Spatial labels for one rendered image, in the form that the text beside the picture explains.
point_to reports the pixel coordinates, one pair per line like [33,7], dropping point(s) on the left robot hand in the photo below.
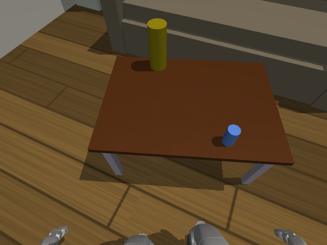
[55,235]

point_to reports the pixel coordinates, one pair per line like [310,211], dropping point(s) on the coffee table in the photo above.
[184,111]

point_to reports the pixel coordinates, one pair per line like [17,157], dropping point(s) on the right robot hand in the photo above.
[289,237]

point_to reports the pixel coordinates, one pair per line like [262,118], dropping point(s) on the sofa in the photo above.
[288,36]

